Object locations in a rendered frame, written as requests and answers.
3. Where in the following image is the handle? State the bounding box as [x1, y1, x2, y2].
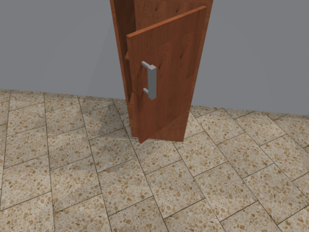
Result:
[141, 61, 156, 100]

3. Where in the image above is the cupboard door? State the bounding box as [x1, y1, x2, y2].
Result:
[126, 6, 207, 144]

